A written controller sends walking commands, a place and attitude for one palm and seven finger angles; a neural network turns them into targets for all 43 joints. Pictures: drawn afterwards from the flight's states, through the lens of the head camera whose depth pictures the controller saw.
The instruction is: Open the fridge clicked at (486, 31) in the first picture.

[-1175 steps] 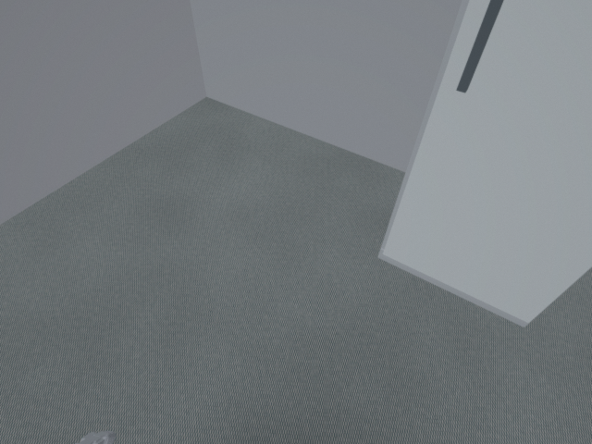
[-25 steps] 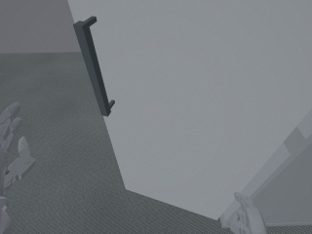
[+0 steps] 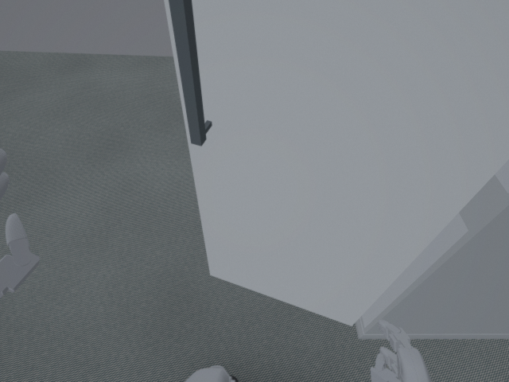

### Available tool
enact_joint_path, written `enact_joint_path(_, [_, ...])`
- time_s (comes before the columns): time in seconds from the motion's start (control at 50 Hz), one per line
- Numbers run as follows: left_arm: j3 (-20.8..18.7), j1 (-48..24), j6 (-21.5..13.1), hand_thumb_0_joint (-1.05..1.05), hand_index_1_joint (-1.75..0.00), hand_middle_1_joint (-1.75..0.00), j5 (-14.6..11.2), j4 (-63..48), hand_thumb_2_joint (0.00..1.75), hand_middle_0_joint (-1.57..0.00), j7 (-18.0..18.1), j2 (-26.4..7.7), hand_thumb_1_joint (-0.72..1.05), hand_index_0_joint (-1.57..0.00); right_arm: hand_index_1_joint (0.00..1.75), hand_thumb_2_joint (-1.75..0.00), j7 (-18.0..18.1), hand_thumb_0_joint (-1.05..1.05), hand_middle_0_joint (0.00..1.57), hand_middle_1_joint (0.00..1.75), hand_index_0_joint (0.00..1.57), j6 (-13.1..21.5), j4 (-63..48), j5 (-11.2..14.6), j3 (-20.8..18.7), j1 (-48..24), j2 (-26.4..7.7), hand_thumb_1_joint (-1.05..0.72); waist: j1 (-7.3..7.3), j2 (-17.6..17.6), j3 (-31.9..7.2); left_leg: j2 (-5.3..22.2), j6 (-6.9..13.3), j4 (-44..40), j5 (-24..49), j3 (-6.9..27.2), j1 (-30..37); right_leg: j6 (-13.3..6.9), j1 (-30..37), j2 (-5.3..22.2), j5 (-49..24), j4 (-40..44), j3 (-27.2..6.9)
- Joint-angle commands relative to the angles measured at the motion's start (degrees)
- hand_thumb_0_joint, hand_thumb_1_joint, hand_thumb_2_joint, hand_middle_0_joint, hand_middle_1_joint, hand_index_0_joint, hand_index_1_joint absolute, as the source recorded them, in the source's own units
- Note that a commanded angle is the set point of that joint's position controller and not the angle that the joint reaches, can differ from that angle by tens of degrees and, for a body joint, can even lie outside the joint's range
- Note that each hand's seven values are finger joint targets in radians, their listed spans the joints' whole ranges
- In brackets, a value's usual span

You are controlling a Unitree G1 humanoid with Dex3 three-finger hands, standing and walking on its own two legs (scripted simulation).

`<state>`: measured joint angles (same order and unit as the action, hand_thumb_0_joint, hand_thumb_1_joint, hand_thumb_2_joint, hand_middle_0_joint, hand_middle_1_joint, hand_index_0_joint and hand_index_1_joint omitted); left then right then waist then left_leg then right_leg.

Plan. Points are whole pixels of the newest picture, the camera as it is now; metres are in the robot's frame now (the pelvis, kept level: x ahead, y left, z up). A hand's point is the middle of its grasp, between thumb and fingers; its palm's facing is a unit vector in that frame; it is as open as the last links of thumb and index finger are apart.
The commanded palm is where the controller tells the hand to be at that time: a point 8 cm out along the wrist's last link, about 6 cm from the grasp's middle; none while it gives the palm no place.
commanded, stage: step back with the hand held close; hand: left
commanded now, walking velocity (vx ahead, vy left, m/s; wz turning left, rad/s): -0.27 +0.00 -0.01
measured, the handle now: (196, 71) +0.53 +0.16 +0.21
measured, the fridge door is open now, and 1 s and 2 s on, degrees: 70 70 70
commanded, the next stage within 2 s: stop stepping back and stand still in 0.48 s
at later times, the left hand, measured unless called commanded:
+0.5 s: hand out of the picture +0.15 +0.28 +0.17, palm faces +0.35 -0.86 -0.37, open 7.4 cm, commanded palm +0.08 +0.33 +0.19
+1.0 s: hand out of the picture +0.05 +0.34 +0.16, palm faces +0.40 -0.87 -0.28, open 7.5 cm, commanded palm -0.03 +0.38 +0.19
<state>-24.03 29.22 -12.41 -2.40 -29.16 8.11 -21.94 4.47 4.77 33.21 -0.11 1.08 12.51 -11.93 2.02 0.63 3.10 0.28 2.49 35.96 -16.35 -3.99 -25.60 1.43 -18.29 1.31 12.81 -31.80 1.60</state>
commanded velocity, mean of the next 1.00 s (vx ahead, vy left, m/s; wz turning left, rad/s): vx -0.11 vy -0.03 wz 0.02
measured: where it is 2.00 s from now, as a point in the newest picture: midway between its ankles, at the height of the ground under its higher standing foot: outside the picture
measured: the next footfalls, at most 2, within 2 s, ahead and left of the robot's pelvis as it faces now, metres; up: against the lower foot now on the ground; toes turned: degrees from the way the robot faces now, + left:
right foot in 0.34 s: -0.09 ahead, -0.11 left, +0.00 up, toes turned -3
left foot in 0.48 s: +0.06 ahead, +0.10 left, +0.00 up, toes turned -4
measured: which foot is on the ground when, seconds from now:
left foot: down 0.00-0.34, up 0.36-0.46, down 0.48-0.72, up 0.74-0.88, down 0.90-1.00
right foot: down 0.00-0.10, up 0.12-0.32, down 0.34-0.48, up 0.50-0.72, down 0.74-1.00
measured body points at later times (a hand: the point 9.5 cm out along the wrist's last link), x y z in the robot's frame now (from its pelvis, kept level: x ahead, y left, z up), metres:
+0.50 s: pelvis -0.08 +0.04 +0.00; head -0.07 +0.08 +0.45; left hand +0.12 +0.33 +0.19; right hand +0.09 -0.20 -0.06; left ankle +0.02 +0.10 -0.73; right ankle -0.13 -0.11 -0.72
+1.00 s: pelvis -0.19 +0.09 +0.00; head -0.21 +0.13 +0.45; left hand +0.02 +0.39 +0.17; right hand -0.08 -0.17 -0.07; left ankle -0.12 +0.18 -0.73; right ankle -0.21 -0.03 -0.70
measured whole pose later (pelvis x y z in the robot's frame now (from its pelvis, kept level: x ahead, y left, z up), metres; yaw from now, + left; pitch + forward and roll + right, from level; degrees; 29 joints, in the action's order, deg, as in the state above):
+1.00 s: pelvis -0.19 +0.09 +0.00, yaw -4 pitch -3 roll -1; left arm -22.8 24.1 -8.2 -2.2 -24.1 9.4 -21.3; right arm 5.2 7.5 40.0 -1.1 0.6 15.3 -10.2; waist -2.1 -4.6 -1.1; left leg -0.8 2.4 33.4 -12.9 -0.5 -18.3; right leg -1.0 -16.6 -1.1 26.1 -44.9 1.2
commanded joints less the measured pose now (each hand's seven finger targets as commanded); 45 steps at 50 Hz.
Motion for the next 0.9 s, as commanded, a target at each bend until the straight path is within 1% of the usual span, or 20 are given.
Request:
enact_joint_path(0.0, [-5.6, -7.6, -3.6, 0.00, -0.30, -0.30, 0.1, -12.3, 0.90, -0.20, 2.1, -12.3, 0.90, -0.20, 0.30, -0.90, 0.5, 0.00, 0.20, 0.30, 0.20, 3.2, -6.8, -0.4, -3.0, -3.2, -6.6, -0.90, -2.62, -7.2, -7.8, 0.7, -1.5, 2.2, -1.8, 4.9, 12.5, -7.5, -8.6, 11.9, 2.3, 12.6, -13.4])
enact_joint_path(0.04, [-6.5, -8.4, -4.2, 0.00, -0.30, -0.30, 0.0, -13.8, 0.90, -0.20, 2.0, -13.0, 0.90, -0.20, 0.30, -0.90, 1.1, 0.00, 0.20, 0.30, 0.20, 3.7, -7.9, -0.1, -3.1, -5.2, -7.9, -0.90, -2.23, 2.3, -6.0, 4.8, 0.2, -11.0, -7.8, 11.6, 9.9, -3.2, -8.3, 3.8, 9.2, 5.8, -6.9])
enact_joint_path(0.08, [-9.0, -8.1, -5.4, 0.00, -0.30, -0.30, 1.2, -14.5, 0.90, -0.20, 1.8, -13.2, 0.90, -0.20, 0.30, -0.90, 1.8, 0.00, 0.20, 0.30, 0.20, 5.1, -9.2, -0.2, -3.5, -7.6, -9.8, -0.90, -0.96, 20.6, -6.8, 16.7, 4.8, -33.4, -34.9, 28.6, -10.6, 0.0, 10.5, -6.3, 10.2, -18.2, -0.8])
enact_joint_path(0.14, [-9.9, -3.2, -5.9, 0.00, -0.30, -0.30, 0.4, -11.0, 0.90, -0.20, 1.1, -12.8, 0.90, -0.20, 0.30, -0.90, 0.1, 0.00, 0.20, 0.30, 0.20, 5.5, -7.8, -0.5, -4.7, -6.0, -7.9, -0.90, -0.15, 10.4, -8.7, 15.6, 4.6, -30.1, -21.4, 20.6, -5.1, -1.8, 7.3, -6.7, 15.2, -25.6, -0.4])
enact_joint_path(0.24, [-5.4, 0.4, -5.0, 0.00, -0.30, -0.30, -2.1, -12.4, 0.90, -0.20, 0.4, -10.5, 0.90, -0.20, 0.30, -0.90, -1.3, 0.00, 0.20, 0.30, 0.20, 5.3, -6.7, -0.6, -3.9, -5.3, -7.1, -0.90, -0.17, 14.2, -11.4, 11.4, -2.9, -28.4, -11.5, 13.1, 5.1, -3.7, 11.2, -5.9, 15.6, 4.7, 2.9])
enact_joint_path(0.26, [-5.3, -1.0, -5.1, 0.00, -0.30, -0.30, -2.2, -12.4, 0.90, -0.20, 0.2, -11.3, 0.90, -0.20, 0.30, -0.90, -1.3, 0.00, 0.20, 0.30, 0.20, 4.7, -6.3, -0.8, -3.9, -5.1, -7.0, -0.90, -0.42, 10.6, -11.2, 10.0, -4.9, -24.0, -7.3, 11.0, 7.3, -4.3, 10.7, -3.4, 12.3, 12.7, 0.4])
enact_joint_path(0.3, [-6.1, -4.9, -5.2, 0.00, -0.30, -0.30, -1.6, -13.2, 0.90, -0.20, 0.8, -14.4, 0.90, -0.20, 0.30, -0.90, -1.2, 0.00, 0.20, 0.30, 0.20, 3.0, -5.2, -0.7, -3.3, -4.5, -5.3, -0.90, -1.04, -6.0, -10.2, 3.4, -4.9, 0.3, 1.9, 4.4, 15.9, -8.5, -3.8, 13.0, 2.5, 23.5, -16.9])
enact_joint_path(0.32, [-7.5, -8.8, -5.5, 0.00, -0.30, -0.30, -1.6, -13.0, 0.90, -0.20, 1.4, -17.0, 0.90, -0.20, 0.30, -0.90, -0.7, 0.00, 0.20, 0.30, 0.20, 3.3, -5.2, -1.3, -2.6, -6.4, -5.2, -0.90, -0.74, -9.6, -8.3, 1.1, -5.1, 9.0, -2.3, 3.3, 14.4, -11.1, -7.7, 18.7, -10.6, 22.1, -18.0])
enact_joint_path(0.36, [-4.1, -9.7, -3.9, 0.00, -0.30, -0.30, -0.5, -8.5, 0.90, -0.20, 0.7, -13.1, 0.90, -0.20, 0.30, -0.90, -0.1, 0.00, 0.20, 0.30, 0.20, 3.9, -4.7, -0.2, -3.6, -5.5, -6.1, -0.90, -1.41, -14.7, -8.2, 0.2, -3.9, 13.5, -4.1, 5.4, 8.4, -10.5, -2.4, 15.6, -22.6, 13.5, -10.9])
enact_joint_path(0.42, [-5.2, -9.2, -2.6, 0.00, -0.30, -0.30, -0.3, -10.4, 0.90, -0.20, 0.6, -14.3, 0.90, -0.20, 0.30, -0.90, 1.3, 0.00, 0.20, 0.30, 0.20, 2.8, -5.5, -0.2, -2.2, -7.4, -7.0, -0.90, -2.18, 1.1, -6.5, 2.5, -2.4, -11.4, 22.0, 5.7, 12.9, -2.9, 0.1, 5.5, -25.3, 0.1, -3.6])
enact_joint_path(0.46, [-6.1, -10.2, -4.5, 0.00, -0.30, -0.30, -1.2, -15.1, 0.90, -0.20, 0.0, -14.3, 0.90, -0.20, 0.30, -0.90, 0.7, 0.00, 0.20, 0.30, 0.20, 4.1, -6.8, 0.2, -3.1, -7.7, -8.2, -0.90, -0.27, 15.0, -12.5, 14.1, 2.7, -19.9, 37.2, 17.1, 15.7, -1.0, 2.3, -3.9, 10.5, -12.2, -3.9])
enact_joint_path(0.5, [-9.4, -1.0, -5.0, 0.00, -0.30, -0.30, -2.1, -14.3, 0.90, -0.20, -0.5, -15.8, 0.90, -0.20, 0.30, -0.90, -0.2, 0.00, 0.20, 0.30, 0.20, 5.8, -7.3, -1.6, -3.7, -6.7, -7.8, -0.90, 0.44, 12.3, -17.0, 18.4, 3.3, -25.8, 15.9, 26.6, 13.1, -1.5, 3.0, -5.6, 20.2, -21.2, -5.7])
enact_joint_path(0.56, [-9.7, 3.6, -3.9, 0.00, -0.30, -0.30, -2.3, -17.9, 0.90, -0.20, 0.0, -14.2, 0.90, -0.20, 0.30, -0.90, -0.9, 0.00, 0.20, 0.30, 0.20, 5.1, -7.8, -1.4, -4.0, -6.2, -7.5, -0.90, 0.04, 11.7, -14.0, 14.7, 3.5, -30.4, -4.1, 18.3, 5.2, -2.5, 8.3, -5.8, 15.1, -15.6, -1.9])
enact_joint_path(0.64, [-9.2, 7.8, -1.7, 0.00, -0.30, -0.30, -2.5, -16.3, 0.90, -0.20, 0.4, -13.4, 0.90, -0.20, 0.30, -0.90, -0.9, 0.00, 0.20, 0.30, 0.20, 4.0, -8.8, -1.1, -3.9, -5.0, -7.6, -0.90, -0.41, 15.9, -12.6, 7.1, -4.4, -31.4, -18.2, 10.8, -1.1, -4.2, 20.5, -9.0, 15.4, 4.9, 5.6])
enact_joint_path(0.68, [-10.7, 8.6, -0.4, 0.00, -0.30, -0.30, -1.9, -15.5, 0.90, -0.20, 0.7, -16.0, 0.90, -0.20, 0.30, -0.90, -0.5, 0.00, 0.20, 0.30, 0.20, 3.2, -7.8, -0.9, -4.2, -2.9, -7.2, -0.90, -1.20, 1.7, -12.3, -0.8, -5.7, -11.8, -10.3, 2.4, 8.4, -6.4, 11.1, -0.2, 13.6, 19.3, -1.5])
enact_joint_path(0.7, [-9.6, 5.5, -0.6, 0.00, -0.30, -0.30, -2.3, -16.3, 0.90, -0.20, 0.7, -15.4, 0.90, -0.20, 0.30, -0.90, -0.3, 0.00, 0.20, 0.30, 0.20, 2.4, -7.0, -1.2, -4.1, -3.2, -6.9, -0.90, -1.86, -7.5, -9.4, -1.9, -4.6, 7.2, -3.8, 3.1, 14.0, -10.1, -4.8, 11.8, 19.7, 25.5, -14.0])
enact_joint_path(0.72, [-11.5, 0.2, -0.6, 0.00, -0.30, -0.30, -2.9, -17.4, 0.90, -0.20, 1.2, -17.5, 0.90, -0.20, 0.30, -0.90, -0.1, 0.00, 0.20, 0.30, 0.20, 2.2, -5.6, -1.8, -3.7, -3.7, -7.2, -0.90, -1.91, -9.0, -8.4, -0.7, -4.3, 17.5, -0.8, 5.2, 11.5, -14.2, -9.3, 18.7, 18.0, 25.4, -17.0])
enact_joint_path(0.74, [-8.0, -2.5, 0.5, 0.00, -0.30, -0.30, -2.3, -12.6, 0.90, -0.20, 1.2, -13.7, 0.90, -0.20, 0.30, -0.90, 0.4, 0.00, 0.20, 0.30, 0.20, 2.8, -4.9, -0.5, -3.7, -3.9, -6.3, -0.90, -2.29, -13.2, -6.9, 0.0, -4.3, 22.4, -2.6, 8.4, 6.5, -14.9, -9.3, 18.5, 24.9, 23.7, -17.8])
enact_joint_path(0.84, [-0.4, -15.6, 0.3, 0.00, -0.30, -0.30, 1.0, -5.2, 0.90, -0.20, 2.1, -9.4, 0.90, -0.20, 0.30, -0.90, 2.1, 0.00, 0.20, 0.30, 0.20, 4.6, -2.3, -0.4, -3.5, -4.2, -7.8, -0.90, -3.67, 0.8, -0.4, 1.2, -1.0, -5.3, -5.0, 2.4, 12.0, -7.4, -5.3, 8.9, 20.1, 10.7, -5.0])
enact_joint_path(0.88, [-1.8, -13.7, -0.7, 0.00, -0.30, -0.30, 1.0, -9.3, 0.90, -0.20, 2.1, -11.1, 0.90, -0.20, 0.30, -0.90, 2.4, 0.00, 0.20, 0.30, 0.20, 6.0, -4.6, 0.0, -3.6, -4.8, -9.4, -0.90, -2.98, 13.5, 0.6, 10.3, 3.5, -19.9, -13.7, 20.5, 11.3, -2.8, -6.7, -0.4, 16.5, -4.0, 0.7])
